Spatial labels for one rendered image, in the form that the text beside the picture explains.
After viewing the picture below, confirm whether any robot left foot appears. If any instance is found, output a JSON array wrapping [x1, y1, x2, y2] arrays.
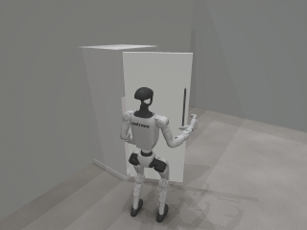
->
[[130, 198, 143, 217]]

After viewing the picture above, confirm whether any right robot upper arm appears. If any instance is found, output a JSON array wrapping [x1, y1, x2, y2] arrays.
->
[[154, 115, 176, 148]]

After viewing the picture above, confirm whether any handle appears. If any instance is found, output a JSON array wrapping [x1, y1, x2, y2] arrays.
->
[[181, 87, 186, 127]]

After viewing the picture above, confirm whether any left robot upper arm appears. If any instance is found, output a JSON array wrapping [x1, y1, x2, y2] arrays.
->
[[120, 110, 134, 140]]

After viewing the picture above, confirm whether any robot torso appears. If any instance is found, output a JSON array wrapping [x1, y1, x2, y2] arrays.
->
[[130, 109, 159, 168]]

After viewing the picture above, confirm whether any robot left forearm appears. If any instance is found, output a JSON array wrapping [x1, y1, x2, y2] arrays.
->
[[121, 137, 134, 144]]

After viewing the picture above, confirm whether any robot right hand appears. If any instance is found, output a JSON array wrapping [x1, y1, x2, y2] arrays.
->
[[178, 114, 199, 130]]

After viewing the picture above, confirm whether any robot right forearm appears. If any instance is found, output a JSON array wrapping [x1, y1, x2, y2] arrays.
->
[[172, 126, 194, 148]]

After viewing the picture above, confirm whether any fridge door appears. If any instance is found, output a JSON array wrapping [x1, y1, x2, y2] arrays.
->
[[122, 52, 193, 182]]

